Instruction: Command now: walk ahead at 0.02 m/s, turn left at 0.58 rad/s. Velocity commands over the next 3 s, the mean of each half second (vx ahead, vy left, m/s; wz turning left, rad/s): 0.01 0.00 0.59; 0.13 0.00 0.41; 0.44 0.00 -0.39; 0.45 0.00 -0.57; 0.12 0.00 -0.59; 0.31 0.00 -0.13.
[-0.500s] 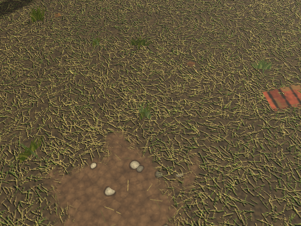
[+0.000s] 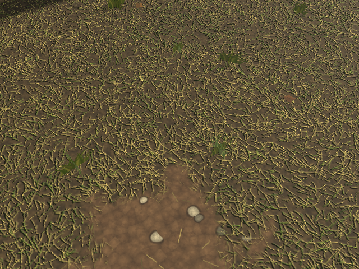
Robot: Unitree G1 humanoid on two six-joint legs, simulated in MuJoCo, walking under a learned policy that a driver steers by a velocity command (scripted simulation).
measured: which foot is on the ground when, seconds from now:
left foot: down 0.00-0.08, up 0.10-0.48, down 0.50-0.98, up 1.00-1.00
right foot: up 0.00-0.06, down 0.08-0.50, up 0.52-0.96, down 0.98-1.00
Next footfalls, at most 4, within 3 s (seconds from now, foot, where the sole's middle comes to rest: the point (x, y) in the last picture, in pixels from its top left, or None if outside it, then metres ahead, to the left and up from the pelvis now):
0.08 right None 0.07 -0.14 -0.77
0.50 left None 0.00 0.11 -0.77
0.98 right None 0.11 -0.07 -0.77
1.38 left None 0.26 0.26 -0.77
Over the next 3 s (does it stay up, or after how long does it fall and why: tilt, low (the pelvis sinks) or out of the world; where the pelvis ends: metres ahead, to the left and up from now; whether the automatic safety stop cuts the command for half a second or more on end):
stays up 0.74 0.06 0.01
